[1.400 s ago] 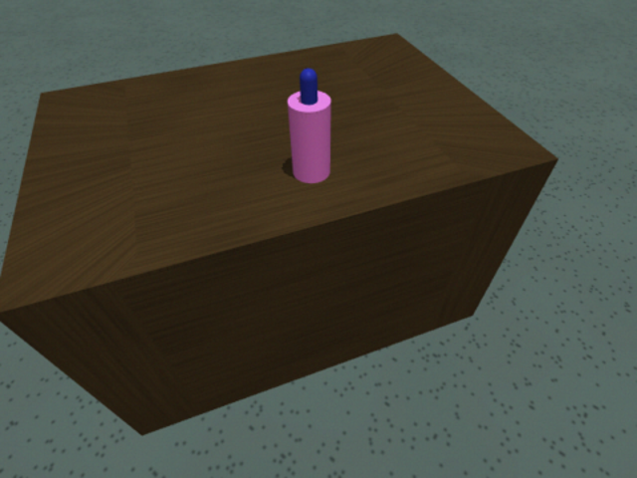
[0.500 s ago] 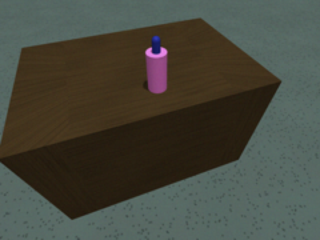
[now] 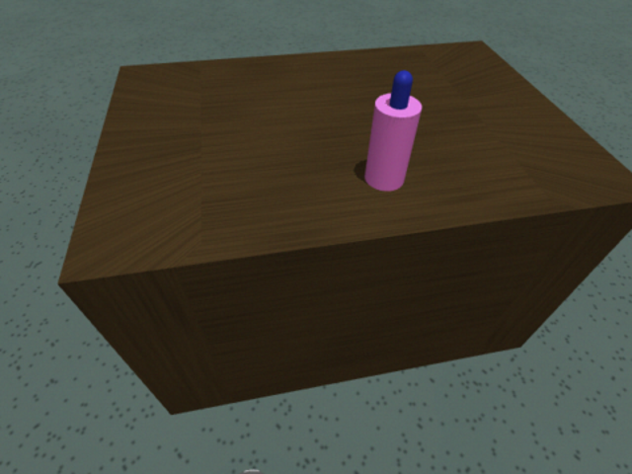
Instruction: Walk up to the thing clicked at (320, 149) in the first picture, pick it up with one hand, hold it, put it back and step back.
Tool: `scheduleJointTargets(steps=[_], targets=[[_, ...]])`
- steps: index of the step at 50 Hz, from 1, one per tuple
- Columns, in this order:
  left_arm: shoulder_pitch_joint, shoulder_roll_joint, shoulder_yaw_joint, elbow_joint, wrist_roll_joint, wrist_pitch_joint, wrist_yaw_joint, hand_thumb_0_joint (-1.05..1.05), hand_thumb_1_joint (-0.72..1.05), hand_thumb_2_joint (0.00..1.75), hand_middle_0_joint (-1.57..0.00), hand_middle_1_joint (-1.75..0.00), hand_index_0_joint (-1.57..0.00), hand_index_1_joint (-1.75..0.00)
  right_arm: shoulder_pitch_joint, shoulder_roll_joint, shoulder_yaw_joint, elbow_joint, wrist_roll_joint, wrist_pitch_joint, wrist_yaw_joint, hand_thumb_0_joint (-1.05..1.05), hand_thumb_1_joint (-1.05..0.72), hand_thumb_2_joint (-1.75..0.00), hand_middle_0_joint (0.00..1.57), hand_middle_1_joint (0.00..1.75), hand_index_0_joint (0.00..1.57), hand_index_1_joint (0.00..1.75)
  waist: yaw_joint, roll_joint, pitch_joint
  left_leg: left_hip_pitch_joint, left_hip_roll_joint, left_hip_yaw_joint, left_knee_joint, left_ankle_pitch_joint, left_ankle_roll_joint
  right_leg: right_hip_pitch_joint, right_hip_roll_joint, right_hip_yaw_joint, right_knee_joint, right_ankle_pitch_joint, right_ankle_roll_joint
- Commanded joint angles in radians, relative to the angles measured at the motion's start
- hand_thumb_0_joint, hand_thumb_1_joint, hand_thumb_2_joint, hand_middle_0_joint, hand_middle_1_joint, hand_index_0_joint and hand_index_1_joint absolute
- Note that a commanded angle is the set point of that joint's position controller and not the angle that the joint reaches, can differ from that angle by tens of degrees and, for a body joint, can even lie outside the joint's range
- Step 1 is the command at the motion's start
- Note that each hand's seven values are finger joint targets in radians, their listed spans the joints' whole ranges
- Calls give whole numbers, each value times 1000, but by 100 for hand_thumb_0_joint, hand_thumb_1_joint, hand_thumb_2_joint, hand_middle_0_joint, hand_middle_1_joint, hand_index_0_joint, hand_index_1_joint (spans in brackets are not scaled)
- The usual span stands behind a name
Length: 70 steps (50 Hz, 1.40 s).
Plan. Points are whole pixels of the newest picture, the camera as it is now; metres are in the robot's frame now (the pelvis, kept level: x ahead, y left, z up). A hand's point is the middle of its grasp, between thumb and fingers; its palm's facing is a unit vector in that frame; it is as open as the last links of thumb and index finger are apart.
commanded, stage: walk up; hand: right
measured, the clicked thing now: (393, 131) +0.71 -0.12 +0.05
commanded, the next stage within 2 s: stand in 1.82 s
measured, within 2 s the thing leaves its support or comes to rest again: neither
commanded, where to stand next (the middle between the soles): +0.20 +0.00 m, yaw +11 degrees
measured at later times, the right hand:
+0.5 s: hand (495, 432) +0.23 -0.25 -0.16, palm faces -0.16 +0.90 -0.40, open 7.4 cm
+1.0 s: hand (458, 360) +0.33 -0.22 -0.15, palm faces -0.26 +0.89 -0.37, open 7.4 cm
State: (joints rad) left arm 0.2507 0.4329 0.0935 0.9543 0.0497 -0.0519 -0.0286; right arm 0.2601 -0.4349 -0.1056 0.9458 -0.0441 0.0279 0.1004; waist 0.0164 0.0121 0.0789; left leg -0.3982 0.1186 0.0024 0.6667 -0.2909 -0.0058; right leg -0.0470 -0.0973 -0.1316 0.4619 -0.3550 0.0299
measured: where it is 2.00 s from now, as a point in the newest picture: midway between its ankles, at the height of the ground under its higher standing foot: outside the picture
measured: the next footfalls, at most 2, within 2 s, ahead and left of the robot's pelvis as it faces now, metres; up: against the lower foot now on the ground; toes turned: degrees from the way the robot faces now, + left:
left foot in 0.02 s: +0.17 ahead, +0.14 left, +0.00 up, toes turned +10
right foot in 0.42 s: +0.24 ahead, -0.11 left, +0.00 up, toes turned +9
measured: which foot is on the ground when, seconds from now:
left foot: up 0.00-0.00, down 0.02-1.00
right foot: down 0.00-0.04, up 0.06-0.40, down 0.42-1.00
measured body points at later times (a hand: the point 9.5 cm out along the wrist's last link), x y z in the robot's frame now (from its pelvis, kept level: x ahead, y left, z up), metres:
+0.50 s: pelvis +0.13 +0.01 -0.02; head +0.17 +0.01 +0.43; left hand +0.18 +0.33 -0.12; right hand +0.24 -0.30 -0.14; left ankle +0.09 +0.15 -0.71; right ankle +0.22 -0.11 -0.73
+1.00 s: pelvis +0.16 +0.01 +0.00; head +0.18 +0.01 +0.45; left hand +0.17 +0.33 -0.12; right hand +0.35 -0.26 -0.12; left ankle +0.13 +0.14 -0.73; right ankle +0.20 -0.12 -0.73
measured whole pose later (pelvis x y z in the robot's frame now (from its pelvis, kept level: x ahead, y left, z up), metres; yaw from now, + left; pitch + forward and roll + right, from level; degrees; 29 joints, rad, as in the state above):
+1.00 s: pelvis +0.16 +0.01 +0.00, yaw +13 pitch -3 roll +0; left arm 0.11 0.38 0.01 1.01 0.00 0.00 -0.01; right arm 0.09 -0.38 0.00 0.98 0.00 -0.01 0.00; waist 0.03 0.01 0.10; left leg -0.25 0.00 -0.05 0.61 -0.32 -0.01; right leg -0.25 -0.06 -0.06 0.60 -0.30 0.02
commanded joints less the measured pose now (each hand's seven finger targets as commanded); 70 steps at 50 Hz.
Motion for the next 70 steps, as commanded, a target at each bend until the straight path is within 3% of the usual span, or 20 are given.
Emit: scheduleJointTargets(steps=[1, 2, 3, 4, 8, 11, 16, 19, 21, 22, 28, 31, 33, 34, 35, 38, 40, 42, 46, 70], targets=[[-67, 169, 34, -135, 3, -2, 1, 0, 90, 90, -20, -30, -20, -30, 215, -197, -76, -20, 6, -48, -31, 0, -90, -90, 20, 30, 20, 30, -121, 78, -88, 442, -130, 111, -44, -71, 22, -408, -73, -1, 281, -132, -143], [-43, 86, 8, -158, -8, 4, -8, 0, 90, 90, -20, -30, -20, -30, 319, -264, -90, -19, -1, -54, -49, 0, -90, -90, 20, 30, 20, 30, -165, 340, -67, 464, 35, -240, -274, -354, 106, -549, 29, -43, 654, -228, -99], [-85, 117, 10, -192, -27, 1, -5, 0, 90, 90, -20, -30, -20, -30, 270, -348, -89, -70, 12, -67, -48, 0, -90, -90, 20, 30, 20, 30, -149, 346, -57, 342, 239, -794, -537, -514, 240, -639, 108, 94, 762, -292, -87], [-117, 203, 17, -188, -23, 3, 3, 0, 90, 90, -20, -30, -20, -30, 178, -383, -96, -103, 33, -71, -52, 0, -90, -90, 20, 30, 20, 30, -101, 163, 14, 206, 312, -856, -567, -614, 299, -623, 19, 207, 793, -240, -92], [57, 214, 36, -97, -35, 17, -9, 0, 90, 90, -20, -30, -20, -30, 121, -260, -47, -153, 34, -109, -80, 0, -90, -90, 20, 30, 20, 30, -11, 81, -20, 185, 153, -423, -381, -187, 219, -499, -51, 191, 622, -41, -78], [41, 185, 41, -128, -25, 34, -29, 0, 90, 90, -20, -30, -20, -30, 130, -259, -47, -173, 26, -121, -88, 0, -90, -90, 20, 30, 20, 30, -12, 105, 8, 126, 129, -319, -383, -89, 232, -438, -33, 156, 467, -28, -53], [31, 134, 35, -151, -28, 35, -7, 0, 90, 90, -20, -30, -20, -30, 100, -222, -20, -202, 29, -116, -113, 0, -90, -90, 20, 30, 20, 30, -2, 119, -35, 32, 98, -175, -209, 417, 194, -249, 35, 92, 276, 80, -61], [39, 136, 38, -143, -25, 26, 7, 0, 90, 90, -20, -30, -20, -30, 75, -183, 1, -217, 49, -91, -123, 0, -90, -90, 20, 30, 20, 30, 20, 73, -85, 0, 23, -132, -38, 366, 124, -108, 73, 74, 108, 199, -94], [34, 228, 52, -164, -14, 9, 19, 0, 90, 90, -20, -30, -20, -30, 130, -93, 32, -218, 60, -79, -129, 0, -90, -90, 20, 30, 20, 30, 7, -180, -116, -78, -128, -53, 216, 25, 42, -68, -192, 430, -72, 260, -173], [-11, 255, 50, -174, -31, 11, 17, 0, 90, 90, -20, -30, -20, -30, 122, -123, 24, -202, 59, -66, -143, 0, -90, -90, 20, 30, 20, 30, 15, -227, -131, -55, -156, -34, 315, -317, 33, -139, -320, 564, -114, 253, -308], [-62, 210, 25, -156, -21, 24, 27, 0, 90, 90, -20, -30, -20, -30, 120, -135, 23, -113, 54, -73, -133, 0, -90, -90, 20, 30, 20, 30, -2, -229, -127, 19, -128, 6, 155, -228, 24, -164, -178, 295, 44, 478, -249], [-100, 192, 8, -153, -45, 42, 28, 0, 90, 90, -20, -30, -20, -30, 117, -134, 19, -89, 37, -81, -131, 0, -90, -90, 20, 30, 20, 30, -37, -163, -150, 168, -144, 22, -129, 42, 36, -231, -155, 222, 177, 471, -189], [-83, 117, -18, -159, -55, 51, 26, 0, 90, 90, -20, -30, -20, -30, 10, -237, -4, -128, 19, -90, -133, 0, -90, -90, 20, 30, 20, 30, 1, 56, -141, 224, 104, -381, -208, 200, 138, -417, -36, 152, 311, 189, -77], [-97, 144, -5, -135, -57, 63, 34, 0, 90, 90, -20, -30, -20, -30, -47, -289, -8, -137, 33, -89, -129, 0, -90, -90, 20, 30, 20, 30, 0, 124, -102, 94, 214, -460, -218, 304, 254, -336, 43, 115, 367, -142, -53], [-113, 158, -1, -126, -53, 64, 36, 0, 90, 90, -20, -30, -20, -30, -59, -267, -7, -130, 30, -91, -127, 0, -90, -90, 20, 30, 20, 30, -5, 105, -96, 92, 202, -428, -190, 408, 276, -312, 31, 150, 405, -191, -56], [-56, 135, -11, -82, -60, 35, 35, 0, 90, 90, -20, -30, -20, -30, -134, -209, 21, -118, 45, -87, -132, 0, -90, -90, 20, 30, 20, 30, 33, 119, -157, 169, 56, -184, -39, 571, 143, -203, 12, 133, 140, 205, -79], [-79, 199, -5, -70, -46, 11, 37, 0, 90, 90, -20, -30, -20, -30, -109, -147, 40, -106, 59, -76, -127, 0, -90, -90, 20, 30, 20, 30, 8, 46, -208, 130, -48, -104, 32, 423, 52, -93, -97, 257, 93, 528, -134], [-162, 198, -12, -74, -55, 18, 34, 0, 90, 90, -20, -30, -20, -30, -68, -149, 39, -62, 52, -68, -129, 0, -90, -90, 20, 30, 20, 30, -29, -5, -188, 206, -58, -110, -42, 257, 48, -180, -131, 278, 100, 465, -153], [-181, 167, -33, -19, -51, 25, 32, 0, 90, 90, -20, -30, -20, -30, -156, -161, 46, -33, 53, -69, -117, 0, -90, -90, 20, 30, 20, 30, -6, -44, -134, 184, -15, -157, -125, 306, 82, -155, -47, 182, 49, 306, -86], [-240, 135, -30, 125, -43, 24, 21, 0, 90, 90, -20, -30, -20, -30, -229, -129, 70, 128, 37, -62, -101, 0, -90, -90, 20, 30, 20, 30, -1, 0, -86, 172, -19, -159, -388, 57, 28, -51, -46, 167, -197, 96, -46]])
